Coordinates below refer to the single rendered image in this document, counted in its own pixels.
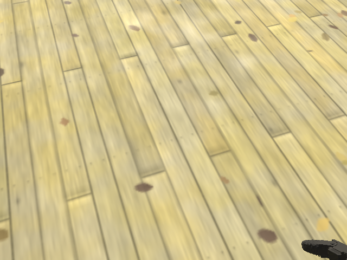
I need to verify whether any robot right hand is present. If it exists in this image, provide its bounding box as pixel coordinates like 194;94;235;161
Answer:
301;239;347;260

